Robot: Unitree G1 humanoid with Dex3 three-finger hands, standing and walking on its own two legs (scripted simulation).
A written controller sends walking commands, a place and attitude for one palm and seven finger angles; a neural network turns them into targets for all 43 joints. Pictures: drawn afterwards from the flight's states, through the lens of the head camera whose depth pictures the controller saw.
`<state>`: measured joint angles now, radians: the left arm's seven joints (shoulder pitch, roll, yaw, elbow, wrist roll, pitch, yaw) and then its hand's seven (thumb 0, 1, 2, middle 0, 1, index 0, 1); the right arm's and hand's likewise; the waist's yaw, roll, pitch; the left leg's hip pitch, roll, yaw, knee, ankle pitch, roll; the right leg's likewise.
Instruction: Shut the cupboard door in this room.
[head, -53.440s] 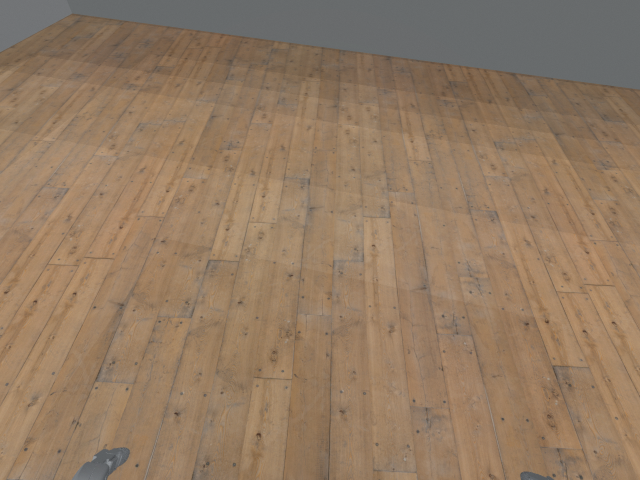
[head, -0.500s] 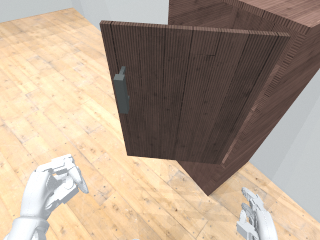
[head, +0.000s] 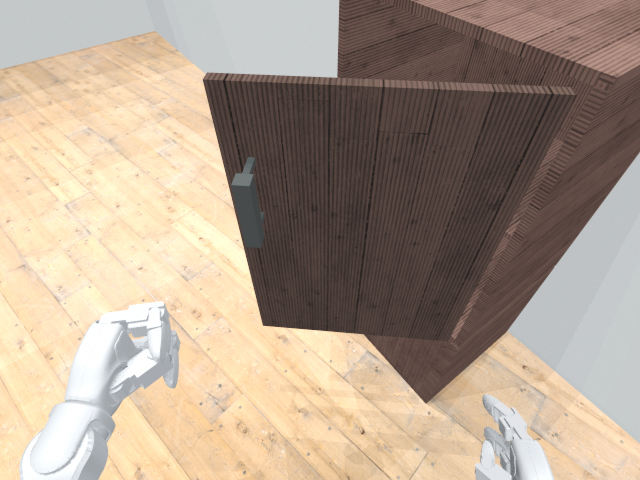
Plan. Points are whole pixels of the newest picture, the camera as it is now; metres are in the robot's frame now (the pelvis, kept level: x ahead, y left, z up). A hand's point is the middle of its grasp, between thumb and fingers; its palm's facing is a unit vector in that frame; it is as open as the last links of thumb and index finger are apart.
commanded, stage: raise the hand and make a fist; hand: left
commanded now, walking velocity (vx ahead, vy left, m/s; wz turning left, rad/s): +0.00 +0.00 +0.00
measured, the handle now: (252, 202) +0.47 +0.13 +0.09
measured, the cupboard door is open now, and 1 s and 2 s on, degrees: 48 48 48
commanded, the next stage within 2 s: bring the fist close to the handle in 0.22 s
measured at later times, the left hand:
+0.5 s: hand (179, 348) +0.24 +0.17 +0.09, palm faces +0.03 -1.00 -0.05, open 3.1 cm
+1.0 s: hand (241, 291) +0.31 +0.12 +0.09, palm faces -0.05 -1.00 -0.04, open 3.1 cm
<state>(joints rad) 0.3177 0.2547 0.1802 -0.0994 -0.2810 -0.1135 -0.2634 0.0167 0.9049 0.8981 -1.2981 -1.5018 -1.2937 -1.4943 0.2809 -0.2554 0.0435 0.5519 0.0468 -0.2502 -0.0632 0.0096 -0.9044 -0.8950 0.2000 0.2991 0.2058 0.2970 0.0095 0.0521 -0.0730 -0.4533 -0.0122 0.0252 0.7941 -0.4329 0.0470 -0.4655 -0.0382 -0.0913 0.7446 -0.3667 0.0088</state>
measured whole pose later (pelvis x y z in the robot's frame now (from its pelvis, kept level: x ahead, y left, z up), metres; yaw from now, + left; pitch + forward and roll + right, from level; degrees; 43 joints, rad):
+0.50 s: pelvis -0.01 -0.02 +0.00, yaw +1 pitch +4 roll -1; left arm 0.23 0.24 0.17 -0.05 -0.27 -0.20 -0.22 0.02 0.90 0.90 -1.30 -1.50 -1.30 -1.50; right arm 0.25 -0.25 0.04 0.57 0.04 -0.25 -0.07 0.01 -0.91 -0.90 0.20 0.30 0.20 0.30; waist 0.02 0.04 -0.05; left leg -0.45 0.00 0.00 0.80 -0.42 0.02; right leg -0.47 -0.03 -0.11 0.77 -0.37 -0.02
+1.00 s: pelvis -0.01 -0.03 +0.00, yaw +0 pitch +5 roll +0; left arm -0.08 0.20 0.11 0.21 -0.20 -0.16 -0.15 0.02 0.90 0.90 -1.30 -1.50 -1.30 -1.50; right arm 0.26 -0.26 0.03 0.60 0.04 -0.18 -0.05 0.01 -0.91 -0.90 0.20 0.30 0.20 0.30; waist -0.01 0.04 -0.04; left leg -0.45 0.00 0.03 0.75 -0.40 0.02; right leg -0.49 -0.03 -0.09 0.75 -0.36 -0.02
